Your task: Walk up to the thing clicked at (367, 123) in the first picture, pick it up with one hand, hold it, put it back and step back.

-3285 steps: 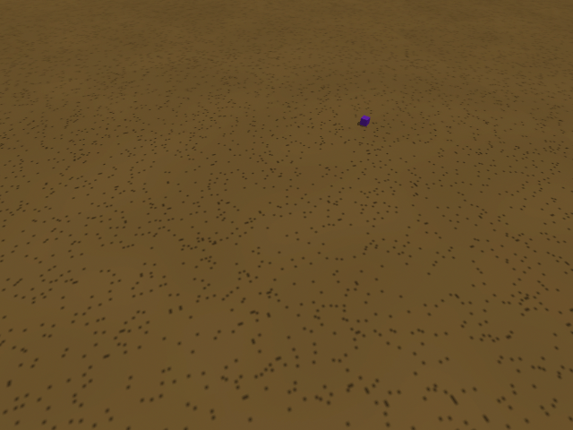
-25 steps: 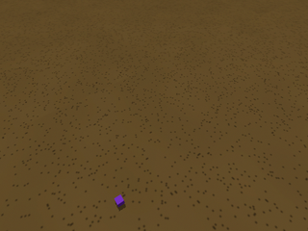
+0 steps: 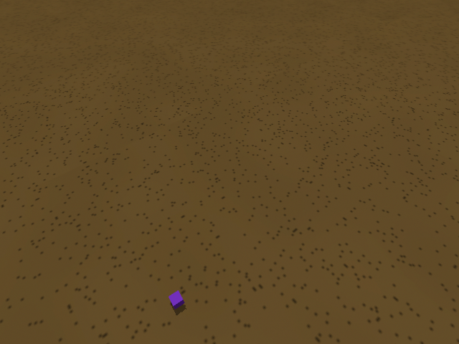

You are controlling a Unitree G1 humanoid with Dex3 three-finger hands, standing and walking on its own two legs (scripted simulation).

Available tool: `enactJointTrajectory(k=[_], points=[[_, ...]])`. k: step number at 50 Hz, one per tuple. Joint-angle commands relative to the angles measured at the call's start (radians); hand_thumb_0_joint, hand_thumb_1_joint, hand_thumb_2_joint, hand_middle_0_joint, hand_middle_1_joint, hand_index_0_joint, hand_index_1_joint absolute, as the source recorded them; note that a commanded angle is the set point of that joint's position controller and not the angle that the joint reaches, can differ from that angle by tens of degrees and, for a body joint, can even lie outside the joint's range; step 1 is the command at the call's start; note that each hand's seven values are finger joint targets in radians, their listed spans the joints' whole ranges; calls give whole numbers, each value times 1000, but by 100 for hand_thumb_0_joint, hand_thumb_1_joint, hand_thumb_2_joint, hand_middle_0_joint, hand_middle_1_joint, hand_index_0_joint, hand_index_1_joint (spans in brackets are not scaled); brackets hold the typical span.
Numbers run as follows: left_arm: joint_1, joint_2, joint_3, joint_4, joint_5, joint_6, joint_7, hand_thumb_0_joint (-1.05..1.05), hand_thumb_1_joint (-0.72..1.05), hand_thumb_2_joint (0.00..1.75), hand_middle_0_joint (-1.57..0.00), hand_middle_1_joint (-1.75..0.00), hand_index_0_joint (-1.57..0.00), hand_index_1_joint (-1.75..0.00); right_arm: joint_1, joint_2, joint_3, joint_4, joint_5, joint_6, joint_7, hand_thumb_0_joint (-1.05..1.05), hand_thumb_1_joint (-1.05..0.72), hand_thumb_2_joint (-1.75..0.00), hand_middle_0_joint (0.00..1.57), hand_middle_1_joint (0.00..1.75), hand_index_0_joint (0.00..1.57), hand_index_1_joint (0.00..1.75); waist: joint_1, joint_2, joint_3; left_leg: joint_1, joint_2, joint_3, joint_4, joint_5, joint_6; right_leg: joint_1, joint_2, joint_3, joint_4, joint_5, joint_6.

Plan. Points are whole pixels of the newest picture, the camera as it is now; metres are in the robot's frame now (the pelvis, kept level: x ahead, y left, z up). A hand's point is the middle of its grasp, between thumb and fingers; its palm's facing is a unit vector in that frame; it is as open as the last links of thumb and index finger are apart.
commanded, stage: stand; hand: left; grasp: from above
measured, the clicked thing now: (176, 299) +0.44 +0.27 -0.76
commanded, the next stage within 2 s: step back in 0.32 s
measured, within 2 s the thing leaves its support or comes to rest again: neither
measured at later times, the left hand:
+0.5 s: hand out of the picture +0.07 +0.27 -0.16, palm faces +0.00 -0.93 -0.38, open 7.4 cm
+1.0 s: hand out of the picture +0.01 +0.30 -0.18, palm faces -0.14 -0.92 -0.37, open 7.4 cm
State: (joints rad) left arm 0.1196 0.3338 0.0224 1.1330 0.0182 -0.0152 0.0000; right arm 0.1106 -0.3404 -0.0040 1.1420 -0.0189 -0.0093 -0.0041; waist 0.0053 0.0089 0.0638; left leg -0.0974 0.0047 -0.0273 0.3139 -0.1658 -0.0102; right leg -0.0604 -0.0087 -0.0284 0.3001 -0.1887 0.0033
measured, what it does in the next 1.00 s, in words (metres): walks backwards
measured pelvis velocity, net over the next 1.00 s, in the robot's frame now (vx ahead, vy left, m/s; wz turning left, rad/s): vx -0.12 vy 0.05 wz -0.11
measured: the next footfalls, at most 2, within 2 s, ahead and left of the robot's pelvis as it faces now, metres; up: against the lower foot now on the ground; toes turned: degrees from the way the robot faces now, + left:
right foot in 1.10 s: -0.15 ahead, -0.10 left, +0.00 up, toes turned -4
left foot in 1.44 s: -0.22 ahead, +0.14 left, +0.00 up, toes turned -4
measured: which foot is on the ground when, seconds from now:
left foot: down 0.00-1.00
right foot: down 0.00-0.62, up 0.64-1.00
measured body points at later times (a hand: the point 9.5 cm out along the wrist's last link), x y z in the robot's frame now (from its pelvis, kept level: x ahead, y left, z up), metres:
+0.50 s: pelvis -0.03 +0.01 -0.01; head +0.02 +0.01 +0.43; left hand +0.07 +0.32 -0.14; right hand +0.06 -0.31 -0.14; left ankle -0.01 +0.12 -0.74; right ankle -0.01 -0.12 -0.75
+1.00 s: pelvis -0.12 +0.05 -0.02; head -0.04 +0.06 +0.42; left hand +0.02 +0.35 -0.16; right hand -0.05 -0.27 -0.13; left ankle -0.05 +0.13 -0.75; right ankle -0.17 -0.09 -0.70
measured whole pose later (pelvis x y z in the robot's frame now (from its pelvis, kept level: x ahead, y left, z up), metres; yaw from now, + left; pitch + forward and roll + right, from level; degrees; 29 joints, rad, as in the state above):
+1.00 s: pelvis -0.12 +0.05 -0.02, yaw -6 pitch -2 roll -1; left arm 0.13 0.40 0.09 0.86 0.02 0.06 0.01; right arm 0.12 -0.34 -0.04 0.85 -0.03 0.01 -0.02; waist -0.01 -0.03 0.22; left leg -0.34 0.02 0.08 0.61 -0.23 0.06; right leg -0.35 0.07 0.12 0.98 -0.52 0.02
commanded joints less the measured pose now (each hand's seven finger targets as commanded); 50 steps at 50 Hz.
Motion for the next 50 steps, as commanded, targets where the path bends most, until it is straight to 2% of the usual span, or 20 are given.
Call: enactJointTrajectory(k=[1, 15, 16, 19, 20, 22, 24, 25, 27, 28, 29, 30, 31, 32, 33, 36, 37, 42, 47, 50], points=[[-40, 207, 35, -59, -5, -18, 18, 0, 90, 90, -20, -30, -20, -30, -42, -206, -37, -53, 5, -21, -12, 0, -90, -90, 20, 30, 20, 30, -3, 0, -77, 10, 118, -97, -43, 165, 30, -1, -123, 91, -37, 139, -17], [-28, 216, 33, -61, -8, -18, 13, 0, 90, 90, -20, -30, -20, -30, -45, -208, -37, -58, 7, -22, -9, 0, -90, -90, 20, 30, 20, 30, 1, 2, -58, 4, 117, -97, -54, 138, 28, -21, -120, 95, -42, 101, -23], [-21, 288, 80, -75, -24, -11, 22, 0, 90, 90, -20, -30, -20, -30, -75, -257, -55, -76, 10, -3, -2, 0, -90, -90, 20, 30, 20, 30, -1, -21, 43, -78, 97, -98, 62, 258, 45, -98, -115, 120, 35, 283, -30], [-3, 287, 92, -127, -26, -5, 30, 0, 90, 90, -20, -30, -20, -30, -33, -232, -59, -111, 25, 12, 0, 0, -90, -90, 20, 30, 20, 30, -10, -53, -87, -64, 57, -49, 213, 265, 47, -66, -161, 149, 79, 391, -101], [-19, 297, 95, -147, -23, 0, 30, 0, 90, 90, -20, -30, -20, -30, -20, -228, -63, -122, 24, 19, 1, 0, -90, -90, 20, 30, 20, 30, -14, -78, -113, -72, 31, -28, 269, 207, 44, -76, -196, 189, 76, 393, -134], [-64, 311, 101, -195, -14, 8, 32, 0, 90, 90, -20, -30, -20, -30, 5, -220, -71, -140, 20, 31, 3, 0, -90, -90, 20, 30, 20, 30, -20, -138, -129, -108, -22, 7, 402, -2, 31, -110, -281, 249, 75, 409, -207], [-93, 320, 104, -237, 1, 14, 35, 0, 90, 90, -20, -30, -20, -30, 28, -216, -81, -167, 14, 46, 8, 0, -90, -90, 20, 30, 20, 30, -20, -191, -102, -148, -49, -25, 563, -327, 45, -190, -353, 287, 91, 413, -270], [-116, 320, 105, -253, 6, 16, 35, 0, 90, 90, -20, -30, -20, -30, 58, -212, -81, -175, 17, 51, 11, 0, -90, -90, 20, 30, 20, 30, -34, -208, -86, -154, -33, -44, 573, -367, 48, -220, -356, 271, 105, 412, -269], [-133, 301, 94, -279, 8, 21, 35, 0, 90, 90, -20, -30, -20, -30, 76, -216, -85, -187, 18, 44, 14, 0, -90, -90, 20, 30, 20, 30, -42, -188, -83, -158, -25, -21, 452, -266, 49, -195, -290, 223, 173, 397, -213], [-123, 291, 89, -286, 8, 27, 33, 0, 90, 90, -20, -30, -20, -30, 80, -216, -88, -192, 12, 37, 12, 0, -90, -90, 20, 30, 20, 30, -38, -160, -94, -143, -25, 5, 319, -159, 46, -166, -245, 191, 225, 360, -172], [-122, 286, 87, -298, 2, 37, 31, 0, 90, 90, -20, -30, -20, -30, 113, -220, -93, -192, 2, 29, 9, 0, -90, -90, 20, 30, 20, 30, -56, -112, -97, -117, 10, -9, 151, 84, 47, -158, -193, 159, 299, 284, -120], [-88, 240, 82, -310, -10, 46, 27, 0, 90, 90, -20, -30, -20, -30, 91, -272, -107, -202, -13, 21, 4, 0, -90, -90, 20, 30, 20, 30, -29, 58, -105, -59, 123, -161, 76, 328, 85, -220, -65, 94, 436, 127, -68], [-60, 192, 74, -317, -17, 53, 30, 0, 90, 90, -20, -30, -20, -30, 86, -330, -123, -219, -29, 12, 2, 0, -90, -90, 20, 30, 20, 30, -15, 200, -91, 50, 271, -363, 49, 570, 159, -412, 91, 86, 595, -345, -39], [-55, 210, 77, -318, -9, 59, 42, 0, 90, 90, -20, -30, -20, -30, 111, -378, -131, -231, -14, 10, -2, 0, -90, -90, 20, 30, 20, 30, -49, 160, -123, 22, 339, -385, 93, 724, 223, -404, 122, 193, 724, -483, -33], [-65, 215, 76, -312, -6, 63, 49, 0, 90, 90, -20, -30, -20, -30, 87, -369, -132, -241, -12, 11, -8, 0, -90, -90, 20, 30, 20, 30, -55, 155, -137, 21, 357, -410, 72, 670, 232, -420, 126, 246, 799, -486, -35], [18, 232, 80, -292, -19, 65, 43, 0, 90, 90, -20, -30, -20, -30, -28, -278, -111, -281, -11, 11, -30, 0, -90, -90, 20, 30, 20, 30, 21, 128, -104, 31, 211, -186, 121, 539, 144, -463, 105, 249, 873, -301, -29], [34, 237, 86, -291, -14, 64, 38, 0, 90, 90, -20, -30, -20, -30, -19, -264, -107, -292, -2, 10, -32, 0, -90, -90, 20, 30, 20, 30, 21, 135, -108, 45, 203, -174, 127, 514, 136, -445, 100, 226, 873, -275, -19], [-10, 239, 103, -338, -1, 61, 33, 0, 90, 90, -20, -30, -20, -30, 67, -265, -119, -313, -1, 8, -35, 0, -90, -90, 20, 30, 20, 30, -44, 84, -87, 71, 273, -209, 139, 501, 256, -440, 88, 201, 810, -330, 23], [34, 231, 113, -348, 0, 59, 22, 0, 90, 90, -20, -30, -20, -30, 62, -297, -125, -346, -8, 7, -32, 0, -90, -90, 20, 30, 20, 30, -49, 108, -109, 27, 309, -240, 126, 351, 282, -383, 64, 163, 711, -344, 20], [80, 224, 118, -341, 1, 54, 11, 0, 90, 90, -20, -30, -20, -30, 28, -304, -121, -364, -11, 11, -26, 0, -90, -90, 20, 30, 20, 30, -33, 126, -145, -12, 286, -213, 138, 259, 251, -302, 35, 108, 567, -317, 9]])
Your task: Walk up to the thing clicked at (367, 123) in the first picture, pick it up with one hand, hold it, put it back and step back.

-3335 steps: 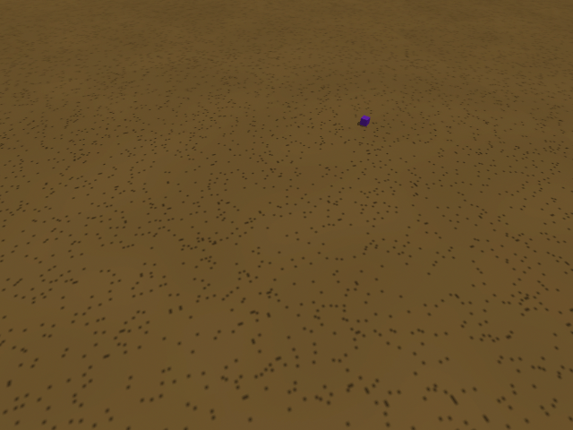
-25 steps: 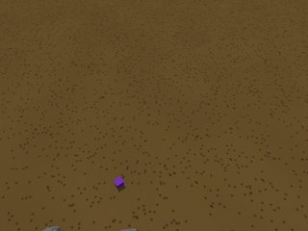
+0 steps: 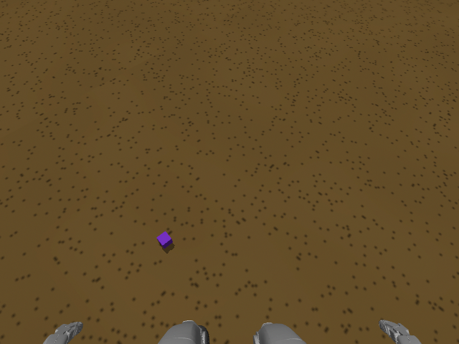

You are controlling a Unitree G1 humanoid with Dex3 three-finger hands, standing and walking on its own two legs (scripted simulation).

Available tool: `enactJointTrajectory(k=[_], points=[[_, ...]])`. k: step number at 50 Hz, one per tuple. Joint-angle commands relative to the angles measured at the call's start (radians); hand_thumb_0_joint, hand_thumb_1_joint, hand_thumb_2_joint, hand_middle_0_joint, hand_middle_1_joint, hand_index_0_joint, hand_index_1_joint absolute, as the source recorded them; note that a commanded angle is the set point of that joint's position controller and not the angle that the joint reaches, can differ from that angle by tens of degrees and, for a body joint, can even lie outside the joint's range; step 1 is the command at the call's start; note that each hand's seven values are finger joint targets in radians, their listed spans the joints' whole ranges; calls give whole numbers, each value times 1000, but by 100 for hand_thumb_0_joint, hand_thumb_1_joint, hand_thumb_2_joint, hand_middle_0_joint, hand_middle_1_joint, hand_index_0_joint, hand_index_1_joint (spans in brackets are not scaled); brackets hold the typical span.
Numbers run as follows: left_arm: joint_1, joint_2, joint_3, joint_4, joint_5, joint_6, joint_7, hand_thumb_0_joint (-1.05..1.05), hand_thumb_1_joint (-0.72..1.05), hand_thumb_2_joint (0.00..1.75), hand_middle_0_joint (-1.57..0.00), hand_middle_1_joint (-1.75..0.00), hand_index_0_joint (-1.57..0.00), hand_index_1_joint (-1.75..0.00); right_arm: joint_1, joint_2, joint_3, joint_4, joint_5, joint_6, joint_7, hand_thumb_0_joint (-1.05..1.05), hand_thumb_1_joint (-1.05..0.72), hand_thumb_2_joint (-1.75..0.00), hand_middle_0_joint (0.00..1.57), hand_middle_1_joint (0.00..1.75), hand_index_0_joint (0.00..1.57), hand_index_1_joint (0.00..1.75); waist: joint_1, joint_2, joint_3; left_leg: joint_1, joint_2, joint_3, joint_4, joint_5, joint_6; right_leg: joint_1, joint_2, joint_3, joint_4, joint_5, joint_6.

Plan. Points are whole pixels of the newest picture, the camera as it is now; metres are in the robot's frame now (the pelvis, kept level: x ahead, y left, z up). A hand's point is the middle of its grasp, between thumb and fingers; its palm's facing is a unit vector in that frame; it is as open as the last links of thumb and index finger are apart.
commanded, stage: step back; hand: left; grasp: from above
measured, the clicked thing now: (164, 239) +0.53 +0.28 -0.74
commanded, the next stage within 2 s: none
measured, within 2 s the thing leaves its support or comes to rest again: neither
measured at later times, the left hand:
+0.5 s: hand out of the picture -0.02 +0.25 -0.15, palm faces +0.06 -0.93 -0.37, open 7.4 cm
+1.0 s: hand out of the picture -0.25 +0.20 -0.13, palm faces +0.02 -0.90 -0.43, open 7.4 cm
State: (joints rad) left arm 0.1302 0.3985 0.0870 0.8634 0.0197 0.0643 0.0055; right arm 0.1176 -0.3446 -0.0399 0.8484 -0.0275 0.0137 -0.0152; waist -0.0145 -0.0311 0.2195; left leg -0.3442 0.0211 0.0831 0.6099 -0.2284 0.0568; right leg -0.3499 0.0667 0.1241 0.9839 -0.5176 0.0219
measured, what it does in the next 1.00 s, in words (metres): walks backwards: right foot, then left foot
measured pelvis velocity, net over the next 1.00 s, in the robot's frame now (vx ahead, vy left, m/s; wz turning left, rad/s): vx -0.30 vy -0.08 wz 0.03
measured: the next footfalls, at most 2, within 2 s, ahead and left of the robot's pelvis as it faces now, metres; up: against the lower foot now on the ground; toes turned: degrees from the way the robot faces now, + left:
right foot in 0.10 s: -0.01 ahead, -0.15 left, +0.00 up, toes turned +2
left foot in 0.44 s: -0.11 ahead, +0.09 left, +0.00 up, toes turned +2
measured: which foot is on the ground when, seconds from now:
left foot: down 0.00-0.12, up 0.14-0.42, down 0.44-0.84, up 0.86-1.00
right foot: up 0.00-0.08, down 0.10-0.46, up 0.48-0.80, down 0.82-1.00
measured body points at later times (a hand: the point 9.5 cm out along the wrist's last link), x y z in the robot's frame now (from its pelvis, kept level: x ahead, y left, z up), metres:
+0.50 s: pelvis -0.14 -0.03 -0.01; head -0.07 -0.01 +0.44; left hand -0.03 +0.29 -0.12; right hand -0.03 -0.34 -0.12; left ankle -0.15 +0.08 -0.73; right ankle -0.07 -0.15 -0.71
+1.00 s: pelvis -0.30 -0.08 +0.00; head -0.25 -0.10 +0.45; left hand -0.25 +0.24 -0.10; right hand -0.18 -0.40 -0.12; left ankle -0.29 +0.07 -0.65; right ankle -0.27 -0.20 -0.73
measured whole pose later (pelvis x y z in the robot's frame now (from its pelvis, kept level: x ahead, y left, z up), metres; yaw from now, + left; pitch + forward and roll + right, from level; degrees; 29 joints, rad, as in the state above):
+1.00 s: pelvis -0.30 -0.08 +0.00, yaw +2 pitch -2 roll +2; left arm 0.22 0.36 0.07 0.85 0.05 0.04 0.00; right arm 0.15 -0.42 -0.05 0.84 0.00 0.05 -0.03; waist 0.03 0.03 0.15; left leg -0.51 -0.11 -0.13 1.15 -0.47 -0.01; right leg -0.30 -0.02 0.04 0.64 -0.30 -0.01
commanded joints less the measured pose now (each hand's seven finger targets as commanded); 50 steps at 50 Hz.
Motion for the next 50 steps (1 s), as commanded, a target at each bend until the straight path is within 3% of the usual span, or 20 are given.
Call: enactJointTrajectory(k=[1, 4, 5, 6, 7, 11, 16, 19, 21, 22, 23, 24, 28, 34, 40, 41, 42, 43, 46, 50], points=[[101, 156, 54, -63, -1, -26, 2, 0, 90, 90, -20, -30, -20, -30, -3, -303, -86, -76, -2, -9, -14, 0, -90, -90, 20, 30, 20, 30, 1, 185, -309, 208, 268, -317, -152, 283, 163, 32, -60, -54, -212, 35, -22], [196, 151, 59, -21, 9, -38, -1, 0, 90, 90, -20, -30, -20, -30, -19, -291, -78, -69, 13, 8, -9, 0, -90, -90, 20, 30, 20, 30, 40, 166, -322, 69, 185, -238, -72, 146, 68, 234, -55, -100, -541, 275, -62], [188, 197, 70, -38, 21, -45, 2, 0, 90, 90, -20, -30, -20, -30, -10, -258, -65, -70, 21, 8, -6, 0, -90, -90, 20, 30, 20, 30, 40, 58, -301, -49, 125, -208, -8, 26, 14, 263, -145, 60, -586, 246, -99], [140, 293, 90, -63, 12, -42, -1, 0, 90, 90, -20, -30, -20, -30, -64, -218, -62, -87, 29, 5, -6, 0, -90, -90, 20, 30, 20, 30, 63, -200, -220, -160, -78, -109, 189, -224, -53, 134, -337, 330, -672, 243, -241], [59, 344, 97, -111, 26, -46, 2, 0, 90, 90, -20, -30, -20, -30, -64, -243, -75, -72, 24, 15, -13, 0, -90, -90, 20, 30, 20, 30, 72, -250, -155, -92, -111, -172, 461, -387, -72, -80, -487, 469, -738, 253, -353], [-83, 220, 66, -155, 17, -55, 18, 0, 90, 90, -20, -30, -20, -30, 76, -230, -55, -19, 40, 5, -15, 0, -90, -90, 20, 30, 20, 30, -18, -122, -162, -110, -146, -226, 593, -237, -66, 31, -286, 101, -583, 594, -224], [47, 195, 56, -158, 20, -49, 30, 0, 90, 90, -20, -30, -20, -30, 43, -221, -46, -59, 25, -6, -18, 0, -90, -90, 20, 30, 20, 30, 69, -130, -246, -150, -76, -174, 280, -310, -76, 334, -319, 108, -477, 780, -244], [29, 215, 50, -171, 8, -35, 23, 0, 90, 90, -20, -30, -20, -30, 103, -207, -51, -43, 16, -10, -13, 0, -90, -90, 20, 30, 20, 30, 39, -166, -279, -14, -51, -105, 12, -210, -57, 297, -300, 93, -416, 761, -220], [0, 212, 43, -184, -4, -24, 17, 0, 90, 90, -20, -30, -20, -30, 161, -221, -66, -17, 7, -18, -11, 0, -90, -90, 20, 30, 20, 30, 1, -97, -300, 125, -41, -91, -212, 62, -40, 213, -260, 47, -353, 660, -158], [31, 178, 32, -192, -6, -20, 14, 0, 90, 90, -20, -30, -20, -30, 146, -274, -81, -29, -7, -22, -11, 0, -90, -90, 20, 30, 20, 30, 17, 4, -300, 214, 83, -262, -229, 165, 0, 64, -196, 25, -293, 476, -103], [5, 152, 27, -207, -12, -23, 13, 0, 90, 90, -20, -30, -20, -30, 89, -386, -103, -51, -2, -20, -1, 0, -90, -90, 20, 30, 20, 30, 13, 251, -282, 209, 296, -528, -263, 301, 129, -93, -17, -110, -147, 113, -49], [-62, 186, 52, -200, -2, -24, 27, 0, 90, 90, -20, -30, -20, -30, 80, -422, -110, -64, -3, -21, 1, 0, -90, -90, 20, 30, 20, 30, -46, 276, -255, 77, 398, -638, -283, 386, 253, -60, 9, -13, 76, -136, -32], [37, 177, 56, -142, -14, -21, 25, 0, 90, 90, -20, -30, -20, -30, -1, -295, -75, -76, 0, -24, -18, 0, -90, -90, 20, 30, 20, 30, 34, 160, -233, 158, 249, -345, -157, 526, 175, -145, 32, 69, 288, -10, -41], [44, 160, 53, -139, -3, -29, 15, 0, 90, 90, -20, -30, -20, -30, 41, -288, -79, -99, -3, -12, -16, 0, -90, -90, 20, 30, 20, 30, -15, 204, -235, 219, 241, -316, -142, 428, 211, -105, 4, -10, 58, -17, 15], [211, 156, 51, -37, 6, -48, 4, 0, 90, 90, -20, -30, -20, -30, -26, -315, -83, -119, 11, 21, -7, 0, -90, -90, 20, 30, 20, 30, 53, 226, -338, 88, 160, -253, -32, 195, 85, 220, -31, -140, -564, 266, -46], [202, 207, 65, -39, 24, -53, 5, 0, 90, 90, -20, -30, -20, -30, -18, -265, -70, -121, 17, 24, -5, 0, -90, -90, 20, 30, 20, 30, 46, 106, -296, -95, 84, -252, 61, 20, 25, 263, -122, 31, -577, 225, -71], [161, 336, 98, -72, 20, -51, 4, 0, 90, 90, -20, -30, -20, -30, -66, -206, -58, -154, 31, 19, -14, 0, -90, -90, 20, 30, 20, 30, 80, -224, -237, -236, -125, -182, 269, -281, -44, 143, -357, 355, -667, 253, -204], [82, 396, 102, -111, 28, -51, 7, 0, 90, 90, -20, -30, -20, -30, -75, -247, -76, -142, 21, 26, -27, 0, -90, -90, 20, 30, 20, 30, 94, -272, -176, -165, -97, -244, 509, -398, -70, -90, -511, 514, -727, 249, -339], [-97, 244, 63, -145, 21, -58, 20, 0, 90, 90, -20, -30, -20, -30, 56, -250, -71, -65, 33, 23, -21, 0, -90, -90, 20, 30, 20, 30, -30, -73, -165, -143, -140, -276, 624, -244, -58, -35, -304, 121, -571, 472, -208], [24, 222, 59, -140, 27, -57, 32, 0, 90, 90, -20, -30, -20, -30, 48, -226, -54, -71, 19, 12, -20, 0, -90, -90, 20, 30, 20, 30, 54, -122, -228, -184, -110, -214, 467, -298, -87, 216, -299, 85, -483, 681, -227]])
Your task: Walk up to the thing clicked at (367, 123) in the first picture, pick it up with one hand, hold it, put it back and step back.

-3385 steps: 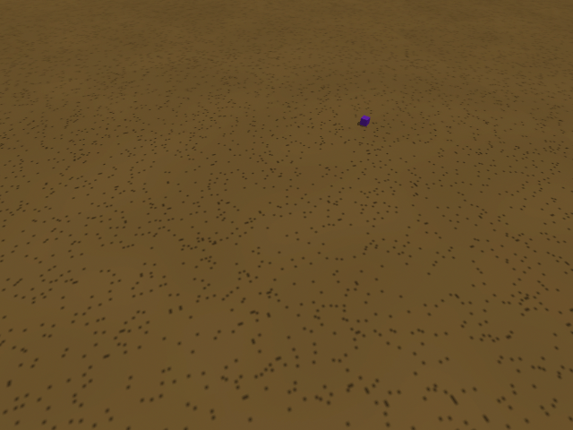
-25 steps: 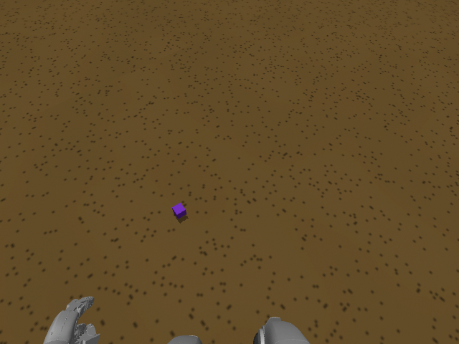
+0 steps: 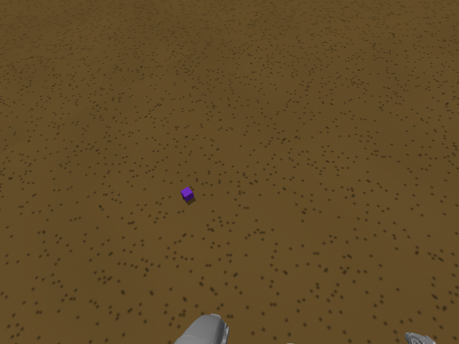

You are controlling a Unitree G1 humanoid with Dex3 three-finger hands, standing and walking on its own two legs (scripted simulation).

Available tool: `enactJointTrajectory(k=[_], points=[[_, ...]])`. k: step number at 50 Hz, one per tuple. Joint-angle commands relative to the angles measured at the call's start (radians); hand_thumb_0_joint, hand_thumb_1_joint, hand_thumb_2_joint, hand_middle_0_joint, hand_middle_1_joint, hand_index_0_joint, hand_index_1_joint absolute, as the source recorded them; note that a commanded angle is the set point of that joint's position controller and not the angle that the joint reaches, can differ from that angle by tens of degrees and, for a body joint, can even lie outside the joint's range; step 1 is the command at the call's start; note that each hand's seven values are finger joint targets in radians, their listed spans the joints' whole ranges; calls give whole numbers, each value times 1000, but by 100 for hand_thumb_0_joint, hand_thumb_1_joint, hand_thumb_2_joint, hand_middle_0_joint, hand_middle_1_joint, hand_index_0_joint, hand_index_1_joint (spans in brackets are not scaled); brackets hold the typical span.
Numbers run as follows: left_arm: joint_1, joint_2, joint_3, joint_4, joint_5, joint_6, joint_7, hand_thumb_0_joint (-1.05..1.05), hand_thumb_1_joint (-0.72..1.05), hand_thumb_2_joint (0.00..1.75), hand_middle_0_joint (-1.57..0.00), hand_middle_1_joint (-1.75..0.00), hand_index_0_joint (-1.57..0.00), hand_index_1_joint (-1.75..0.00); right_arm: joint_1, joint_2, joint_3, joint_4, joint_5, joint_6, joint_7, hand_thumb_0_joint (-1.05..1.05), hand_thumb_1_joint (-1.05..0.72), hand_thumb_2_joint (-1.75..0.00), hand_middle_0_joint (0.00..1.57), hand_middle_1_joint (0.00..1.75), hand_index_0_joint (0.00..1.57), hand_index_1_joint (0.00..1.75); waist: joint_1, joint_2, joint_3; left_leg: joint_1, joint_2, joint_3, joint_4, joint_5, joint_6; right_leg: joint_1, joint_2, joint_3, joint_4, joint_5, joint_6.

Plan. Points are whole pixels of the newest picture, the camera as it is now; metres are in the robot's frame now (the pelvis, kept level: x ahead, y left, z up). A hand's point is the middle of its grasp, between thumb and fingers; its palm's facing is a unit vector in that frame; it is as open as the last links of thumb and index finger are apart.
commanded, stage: step back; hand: left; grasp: from above
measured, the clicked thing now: (187, 194) +0.84 +0.34 -0.74
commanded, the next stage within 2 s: stand in 1.62 s
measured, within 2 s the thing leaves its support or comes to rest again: neither
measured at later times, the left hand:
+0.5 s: hand out of the picture -0.12 +0.26 -0.15, palm faces +0.01 -0.91 -0.41, open 7.4 cm
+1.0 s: hand out of the picture -0.18 +0.27 -0.14, palm faces +0.06 -0.92 -0.39, open 7.4 cm
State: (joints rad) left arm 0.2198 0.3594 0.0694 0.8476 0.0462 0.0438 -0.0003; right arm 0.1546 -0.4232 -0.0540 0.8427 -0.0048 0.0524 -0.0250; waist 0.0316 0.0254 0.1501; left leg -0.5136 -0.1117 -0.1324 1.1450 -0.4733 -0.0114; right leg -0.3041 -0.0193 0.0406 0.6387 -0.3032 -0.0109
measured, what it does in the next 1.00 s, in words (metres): walks backwards: left foot, then right foot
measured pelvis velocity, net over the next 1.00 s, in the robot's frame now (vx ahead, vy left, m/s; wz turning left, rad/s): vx -0.22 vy -0.02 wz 0.07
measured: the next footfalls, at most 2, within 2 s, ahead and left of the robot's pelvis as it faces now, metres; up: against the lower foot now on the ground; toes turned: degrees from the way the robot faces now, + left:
left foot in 0.16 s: -0.04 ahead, +0.13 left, +0.00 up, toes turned +3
right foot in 0.48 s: -0.14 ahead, -0.13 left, +0.00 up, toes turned +3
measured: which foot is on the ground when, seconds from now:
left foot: up 0.00-0.14, down 0.16-0.52, up 0.54-0.78, down 0.80-1.00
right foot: down 0.00-0.18, up 0.20-0.46, down 0.48-1.00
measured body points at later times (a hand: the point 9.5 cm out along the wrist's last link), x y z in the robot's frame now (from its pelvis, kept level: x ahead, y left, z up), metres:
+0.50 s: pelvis -0.18 -0.02 -0.01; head -0.14 -0.02 +0.44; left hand -0.12 +0.31 -0.12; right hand -0.04 -0.33 -0.12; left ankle -0.08 +0.12 -0.73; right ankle -0.21 -0.13 -0.73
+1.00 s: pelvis -0.22 -0.02 +0.00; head -0.21 -0.01 +0.45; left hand -0.18 +0.32 -0.11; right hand -0.14 -0.32 -0.12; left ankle -0.22 +0.12 -0.73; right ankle -0.20 -0.13 -0.71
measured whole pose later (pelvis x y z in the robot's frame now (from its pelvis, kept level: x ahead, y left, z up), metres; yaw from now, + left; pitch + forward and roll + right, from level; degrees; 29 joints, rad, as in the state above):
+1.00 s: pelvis -0.22 -0.02 +0.00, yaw +4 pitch -3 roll +1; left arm 0.22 0.42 0.07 0.98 0.03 -0.01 -0.03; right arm 0.24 -0.35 -0.05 0.98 -0.05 -0.03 0.02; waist 0.00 -0.03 0.07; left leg -0.22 0.00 -0.02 0.55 -0.29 0.00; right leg -0.32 -0.02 0.00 0.75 -0.47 -0.02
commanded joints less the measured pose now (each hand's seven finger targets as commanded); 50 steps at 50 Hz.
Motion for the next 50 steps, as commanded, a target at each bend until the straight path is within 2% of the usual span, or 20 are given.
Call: enactJointTrajectory(k=[1, 4, 7, 8, 10, 11, 14, 20, 23, 24, 25, 26, 29, 35, 39, 40, 42, 43, 46, 50], points=[[-52, 262, 79, -126, 0, -34, 45, 0, 90, 90, -20, -30, -20, -30, -3, -139, -37, -78, -7, -30, -10, 0, -90, -90, 20, 30, 20, 30, 19, -194, -172, -22, 55, 15, -152, -70, -18, 230, -240, 185, -125, 506, -204], [-24, 271, 74, -126, -10, -24, 48, 0, 90, 90, -20, -30, -20, -30, -1, -132, -41, -74, -15, -31, -4, 0, -90, -90, 20, 30, 20, 30, 30, -224, -194, 74, 78, 81, -381, -55, -6, 245, -247, 190, -85, 559, -192], [-100, 280, 64, -144, -27, -6, 39, 0, 90, 90, -20, -30, -20, -30, 127, -146, -58, -10, -19, -29, 2, 0, -90, -90, 20, 30, 20, 30, -41, -196, -233, 288, 71, 156, -687, 189, 23, 121, -213, 156, -29, 396, -138], [-71, 253, 49, -145, -30, -2, 37, 0, 90, 90, -20, -30, -20, -30, 123, -181, -70, -10, -28, -29, 3, 0, -90, -90, 20, 30, 20, 30, -40, -123, -228, 350, 142, 38, -746, 236, 56, 13, -169, 139, 19, 263, -85], [-154, 248, 62, -157, -33, -5, 49, 0, 90, 90, -20, -30, -20, -30, 36, -356, -96, -48, -28, -24, 19, 0, -90, -90, 20, 30, 20, 30, -88, 240, -190, 180, 521, -427, -855, 393, 321, -124, 74, 4, 433, -368, 5], [-164, 257, 68, -140, -23, -1, 51, 0, 90, 90, -20, -30, -20, -30, -1, -325, -93, -49, -38, -34, 17, 0, -90, -90, 20, 30, 20, 30, -72, 155, -163, 135, 517, -394, -835, 440, 332, -105, 81, 118, 566, -355, -3], [-43, 236, 67, -69, -45, 3, 42, 0, 90, 90, -20, -30, -20, -30, -107, -219, -51, -69, -39, -33, 4, 0, -90, -90, 20, 30, 20, 30, 17, 89, -121, 124, 370, -118, -760, 500, 236, -115, 107, 118, 667, -226, -8], [-42, 209, 50, -40, -25, -34, 16, 0, 90, 90, -20, -30, -20, -30, -3, -214, -65, -46, -39, -25, 13, 0, -90, -90, 20, 30, 20, 30, -58, 157, -198, 381, 338, -110, -731, 234, 227, -58, 45, -7, 102, -232, 21], [96, 187, 45, 54, -14, -55, 17, 0, 90, 90, -20, -30, -20, -30, -49, -224, -65, -36, -29, -5, 19, 0, -90, -90, 20, 30, 20, 30, 5, 165, -211, 264, 310, -54, -656, 158, 168, 170, 58, -57, -295, -46, -26], [99, 241, 64, 65, 2, -65, 20, 0, 90, 90, -20, -30, -20, -30, -28, -168, -47, -38, -27, -6, 21, 0, -90, -90, 20, 30, 20, 30, -3, 40, -192, 102, 242, -9, -534, 74, 111, 263, -3, 95, -305, -69, -47], [68, 350, 94, 36, 11, -67, 22, 0, 90, 90, -20, -30, -20, -30, -89, -105, -29, -73, -17, -16, 20, 0, -90, -90, 20, 30, 20, 30, 34, -218, -130, -110, 70, 31, -409, -36, 33, 178, -232, 467, -396, -338, -129], [-30, 422, 106, 4, 10, -65, 24, 0, 90, 90, -20, -30, -20, -30, -121, -159, -50, -58, -19, -13, 6, 0, -90, -90, 20, 30, 20, 30, 51, -246, -65, 19, 97, -47, -232, -95, -4, -118, -409, 613, -445, -436, -262], [-137, 288, 73, -14, -1, -82, 26, 0, 90, 90, -20, -30, -20, -30, -26, -156, -49, 9, -7, -28, 12, 0, -90, -90, 20, 30, 20, 30, -38, -76, -43, 27, 55, -57, -132, 60, 4, -38, -224, 274, -321, -126, -158], [-5, 290, 79, 26, 4, -93, 11, 0, 90, 90, -20, -30, -20, -30, -58, -142, -44, 19, -33, -58, 35, 0, -90, -90, 20, 30, 20, 30, 51, -188, -53, 16, 104, 35, -407, 5, -13, 138, -219, 270, -344, -337, -159], [-58, 278, 56, 10, -7, -68, -2, 0, 90, 90, -20, -30, -20, -30, 50, -132, -54, 79, -29, -86, 35, 0, -90, -90, 20, 30, 20, 30, -24, -169, -115, 333, 74, 151, -751, 131, 15, 33, -187, 144, -214, -116, -133], [-34, 229, 37, 7, -7, -64, -3, 0, 90, 90, -20, -30, -20, -30, 82, -142, -65, 92, -32, -95, 28, 0, -90, -90, 20, 30, 20, 30, -38, -97, -144, 464, 97, 90, -802, 167, 26, -35, -142, 81, -100, -33, -101], [-93, 214, 35, 4, -26, -65, -3, 0, 90, 90, -20, -30, -20, -30, 98, -290, -90, 86, -37, -97, 27, 0, -90, -90, 20, 30, 20, 30, -65, 127, -136, 402, 433, -428, -925, -284, 216, -217, 20, -63, 185, -254, -16], [-109, 262, 48, 5, -18, -66, -3, 0, 90, 90, -20, -30, -20, -30, 91, -293, -93, 79, -35, -101, 28, 0, -90, -90, 20, 30, 20, 30, -75, 71, -87, 313, 453, -435, -944, -307, 260, -196, -16, 19, 270, -275, -21], [-70, 229, 42, 27, -25, -80, -14, 0, 90, 90, -20, -30, -20, -30, 50, -230, -72, 75, -36, -106, 24, 0, -90, -90, 20, 30, 20, 30, -44, 105, -57, 344, 363, -245, -875, -65, 209, -202, -39, 15, 182, -199, -21], [1, 205, 51, 74, -19, -87, -17, 0, 90, 90, -20, -30, -20, -30, -5, -213, -66, 53, -34, -82, 33, 0, -90, -90, 20, 30, 20, 30, -16, 149, -87, 168, 287, -89, -793, -20, 159, 93, 30, -86, -67, -71, -8]])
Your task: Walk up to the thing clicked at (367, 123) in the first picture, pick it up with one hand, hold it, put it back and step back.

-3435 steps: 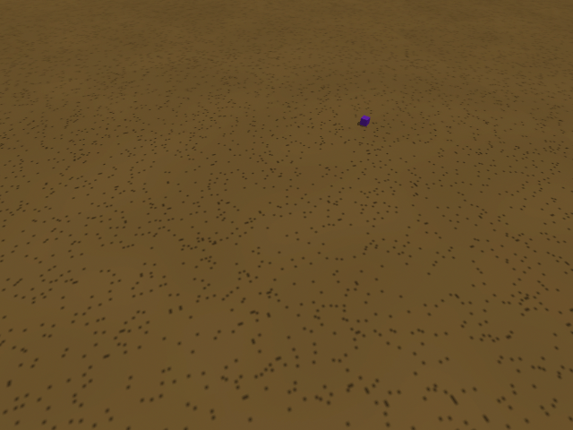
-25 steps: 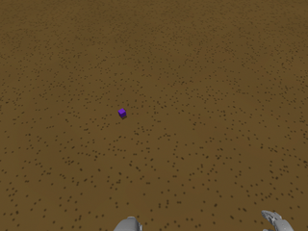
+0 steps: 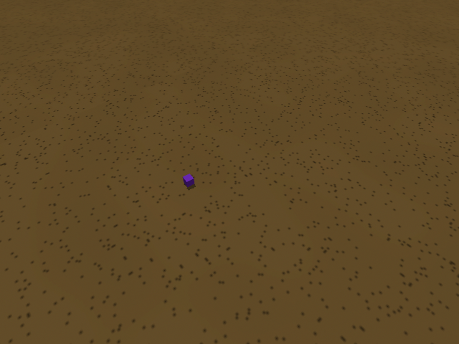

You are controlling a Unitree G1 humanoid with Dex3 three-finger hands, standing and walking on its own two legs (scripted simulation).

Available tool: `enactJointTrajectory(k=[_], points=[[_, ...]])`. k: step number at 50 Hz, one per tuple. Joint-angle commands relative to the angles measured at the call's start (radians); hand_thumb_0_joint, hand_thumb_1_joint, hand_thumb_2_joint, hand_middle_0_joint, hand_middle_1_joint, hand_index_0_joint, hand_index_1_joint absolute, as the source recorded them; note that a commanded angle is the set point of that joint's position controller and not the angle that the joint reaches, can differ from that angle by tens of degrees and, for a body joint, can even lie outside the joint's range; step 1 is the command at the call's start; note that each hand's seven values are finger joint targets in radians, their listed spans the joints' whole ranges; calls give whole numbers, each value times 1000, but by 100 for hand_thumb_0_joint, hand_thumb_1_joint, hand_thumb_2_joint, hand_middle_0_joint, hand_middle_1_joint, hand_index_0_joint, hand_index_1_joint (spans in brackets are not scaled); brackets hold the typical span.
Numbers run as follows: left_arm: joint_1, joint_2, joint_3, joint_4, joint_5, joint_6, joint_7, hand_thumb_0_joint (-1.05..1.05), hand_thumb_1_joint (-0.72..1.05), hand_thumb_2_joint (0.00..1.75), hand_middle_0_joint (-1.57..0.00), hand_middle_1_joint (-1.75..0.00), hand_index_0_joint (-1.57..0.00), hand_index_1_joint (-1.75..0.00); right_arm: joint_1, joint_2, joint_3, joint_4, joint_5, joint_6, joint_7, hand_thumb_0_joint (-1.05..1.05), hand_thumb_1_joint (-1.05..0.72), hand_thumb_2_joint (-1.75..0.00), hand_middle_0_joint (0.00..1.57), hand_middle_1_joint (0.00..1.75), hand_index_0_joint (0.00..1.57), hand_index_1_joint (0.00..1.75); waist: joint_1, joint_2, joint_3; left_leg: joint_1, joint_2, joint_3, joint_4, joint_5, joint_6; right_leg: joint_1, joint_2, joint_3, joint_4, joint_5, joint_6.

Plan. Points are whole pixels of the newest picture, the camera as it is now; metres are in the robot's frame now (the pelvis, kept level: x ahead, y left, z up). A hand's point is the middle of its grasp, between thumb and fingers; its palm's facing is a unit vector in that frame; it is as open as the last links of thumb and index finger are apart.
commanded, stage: step back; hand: left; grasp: from above
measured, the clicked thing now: (188, 180) +1.09 +0.28 -0.74
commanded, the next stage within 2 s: stand in 0.62 s
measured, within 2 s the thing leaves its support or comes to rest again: neither
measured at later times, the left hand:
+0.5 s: hand out of the picture +0.12 +0.27 -0.15, palm faces +0.02 -0.94 -0.35, open 7.4 cm
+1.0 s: hand out of the picture +0.13 +0.27 -0.14, palm faces -0.02 -0.94 -0.33, open 7.4 cm
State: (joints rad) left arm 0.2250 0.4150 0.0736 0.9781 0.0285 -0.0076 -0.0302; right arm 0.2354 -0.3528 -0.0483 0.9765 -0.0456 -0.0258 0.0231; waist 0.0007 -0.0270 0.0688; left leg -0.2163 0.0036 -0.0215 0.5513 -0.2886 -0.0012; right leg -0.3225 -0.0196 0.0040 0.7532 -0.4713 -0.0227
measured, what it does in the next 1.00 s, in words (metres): steps on the spot: left foot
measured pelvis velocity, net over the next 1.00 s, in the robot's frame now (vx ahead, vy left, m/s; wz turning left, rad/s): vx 0.05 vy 0.02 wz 0.00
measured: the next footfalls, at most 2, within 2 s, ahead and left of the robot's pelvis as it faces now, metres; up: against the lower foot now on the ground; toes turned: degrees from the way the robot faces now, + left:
left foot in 0.30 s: +0.12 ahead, +0.14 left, +0.00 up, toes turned +2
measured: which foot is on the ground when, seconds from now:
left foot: down 0.00-0.06, up 0.08-0.28, down 0.30-1.00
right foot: down 0.00-1.00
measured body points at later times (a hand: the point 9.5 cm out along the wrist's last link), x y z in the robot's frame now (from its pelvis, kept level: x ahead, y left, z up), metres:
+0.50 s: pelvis +0.05 +0.01 +0.00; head +0.06 +0.02 +0.45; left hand +0.12 +0.32 -0.13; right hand +0.15 -0.29 -0.12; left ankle +0.08 +0.14 -0.73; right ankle +0.04 -0.12 -0.73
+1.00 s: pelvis +0.05 +0.02 +0.02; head +0.06 +0.02 +0.47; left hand +0.13 +0.32 -0.12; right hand +0.15 -0.28 -0.11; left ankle +0.08 +0.14 -0.73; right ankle +0.04 -0.12 -0.73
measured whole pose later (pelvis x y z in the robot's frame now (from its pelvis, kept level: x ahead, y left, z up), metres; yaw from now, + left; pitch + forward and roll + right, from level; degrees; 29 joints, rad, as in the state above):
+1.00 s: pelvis +0.05 +0.02 +0.02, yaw +0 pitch -3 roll +0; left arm 0.09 0.36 0.00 1.14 0.01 -0.03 -0.01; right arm 0.06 -0.35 -0.01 1.14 -0.01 -0.02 0.01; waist 0.01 -0.01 0.07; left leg -0.15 0.02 0.04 0.34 -0.14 0.00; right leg -0.07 -0.03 -0.01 0.32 -0.20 0.03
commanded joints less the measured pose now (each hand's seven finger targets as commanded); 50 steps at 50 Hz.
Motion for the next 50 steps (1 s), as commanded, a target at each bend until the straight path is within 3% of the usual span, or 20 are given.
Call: enactJointTrajectory(k=[1, 2, 3, 4, 5, 8, 12, 14, 15, 16, 17, 18, 21, 23, 26, 30, 31, 36, 42, 50], points=[[32, 137, 47, -36, 3, -39, 21, 0, 90, 90, -20, -30, -20, -30, -118, -261, -63, -86, 15, 6, -15, 0, -90, -90, 20, 30, 20, 30, 49, 192, -16, -193, 155, -166, -124, -190, 122, 220, 50, -66, -271, 159, -3], [52, 155, 53, -24, 9, -46, 31, 0, 90, 90, -20, -30, -20, -30, -110, -200, -43, -90, 21, 12, -17, 0, -90, -90, 20, 30, 20, 30, 64, 106, -32, -272, 111, -121, -8, -162, 82, 331, 28, -2, -342, 179, -5], [75, 244, 73, -31, 24, -55, 42, 0, 90, 90, -20, -30, -20, -30, -122, -130, -24, -114, 31, 11, -21, 0, -90, -90, 20, 30, 20, 30, 89, -135, -33, -422, -32, -64, 231, -200, 21, 335, -194, 391, -482, -12, -76], [28, 314, 83, -49, 19, -57, 41, 0, 90, 90, -20, -30, -20, -30, -118, -183, -38, -101, 22, 17, -36, 0, -90, -90, 20, 30, 20, 30, 79, -129, 15, -343, -30, -97, 360, -301, 5, 140, -367, 558, -554, -193, -172], [-32, 296, 80, -79, 13, -60, 40, 0, 90, 90, -20, -30, -20, -30, -64, -226, -51, -78, 25, 13, -38, 0, -90, -90, 20, 30, 20, 30, 44, -61, 35, -318, -1, -137, 400, -281, 4, 111, -385, 552, -527, -132, -226], [-85, 216, 54, -81, 2, -69, 46, 0, 90, 90, -20, -30, -20, -30, -27, -206, -45, -33, 27, 3, -31, 0, -90, -90, 20, 30, 20, 30, 16, -58, 10, -264, 33, -125, 328, -171, 6, 120, -266, 308, -452, 162, -165], [-106, 207, 40, -77, -6, -62, 43, 0, 90, 90, -20, -30, -20, -30, -32, -180, -37, -19, 19, -4, -24, 0, -90, -90, 20, 30, 20, 30, 11, -113, -51, -107, 21, 14, 92, -103, 0, 117, -223, 142, -332, 550, -139], [-116, 197, 30, -78, -17, -47, 43, 0, 90, 90, -20, -30, -20, -30, -12, -168, -37, 3, 18, -10, -30, 0, -90, -90, 20, 30, 20, 30, -13, -79, -82, 21, -2, 52, -111, 122, 9, 103, -177, 85, -214, 654, -87], [-105, 174, 18, -81, -19, -44, 44, 0, 90, 90, -20, -30, -20, -30, -25, -191, -46, 4, 14, -12, -34, 0, -90, -90, 20, 30, 20, 30, -7, -37, -109, 79, 41, -7, -108, 266, 31, 82, -144, 65, -168, 641, -48], [-94, 143, 6, -88, -26, -39, 44, 0, 90, 90, -20, -30, -20, -30, -36, -228, -51, -6, 9, -16, -39, 0, -90, -90, 20, 30, 20, 30, 1, 53, -154, 111, 159, -135, -125, 378, 64, 52, -93, 43, -120, 512, -14], [-70, 136, 4, -66, -40, -26, 44, 0, 90, 90, -20, -30, -20, -30, -125, -268, -48, -28, 20, -15, -38, 0, -90, -90, 20, 30, 20, 30, 33, 116, -153, 12, 247, -242, -141, 269, 144, 73, -7, 7, -104, 203, 11], [-82, 149, 8, -46, -33, -22, 47, 0, 90, 90, -20, -30, -20, -30, -150, -283, -49, -28, 25, -9, -33, 0, -90, -90, 20, 30, 20, 30, 27, 123, -122, -75, 266, -244, -148, 204, 177, 157, -8, 5, -147, 82, 5], [-100, 160, 3, -15, -20, -32, 43, 0, 90, 90, -20, -30, -20, -30, -196, -224, -22, -5, 28, 0, -32, 0, -90, -90, 20, 30, 20, 30, 28, 118, -81, -94, 158, -131, -138, 97, 63, 171, -60, 69, -286, 223, -18], [-106, 181, 7, 5, -22, -38, 42, 0, 90, 90, -20, -30, -20, -30, -214, -212, -15, 13, 29, 0, -31, 0, -90, -90, 20, 30, 20, 30, 21, 113, -75, -57, 130, -97, -126, 122, 40, 157, -89, 94, -311, 326, -23], [-127, 175, 4, 27, -22, -41, 45, 0, 90, 90, -20, -30, -20, -30, -215, -204, -13, 39, 33, -1, -29, 0, -90, -90, 20, 30, 20, 30, 10, 71, -122, 29, 134, -74, -114, 252, 45, 167, -94, 87, -333, 418, -15], [-142, 167, -2, 47, -20, -39, 45, 0, 90, 90, -20, -30, -20, -30, -240, -197, -12, 58, 36, -1, -29, 0, -90, -90, 20, 30, 20, 30, 10, 43, -126, 59, 134, -55, -134, 265, 42, 183, -96, 84, -359, 443, -8], [-149, 129, -26, 65, -31, -39, 39, 0, 90, 90, -20, -30, -20, -30, -213, -202, -4, 61, 40, -8, -25, 0, -90, -90, 20, 30, 20, 30, -5, 46, -143, 104, 141, -77, -169, 328, 41, 201, -98, 76, -381, 462, 2], [-178, 151, -27, 81, -24, -38, 38, 0, 90, 90, -20, -30, -20, -30, -241, -198, -3, 76, 38, -15, -24, 0, -90, -90, 20, 30, 20, 30, -1, 32, -142, 151, 144, -66, -201, 395, 29, 222, -105, 64, -424, 488, 15], [-177, 145, -32, 105, -20, -32, 34, 0, 90, 90, -20, -30, -20, -30, -257, -196, -4, 87, 36, -12, -22, 0, -90, -90, 20, 30, 20, 30, 4, 35, -81, 114, 133, -67, -273, 194, 17, 195, -105, 69, -483, 320, 17], [-178, 148, -32, 106, -21, -35, 33, 0, 90, 90, -20, -30, -20, -30, -243, -206, -3, 101, 39, -18, -22, 0, -90, -90, 20, 30, 20, 30, 3, 51, -121, 149, 136, -59, -271, 280, 14, 220, -117, 74, -486, 384, 14]])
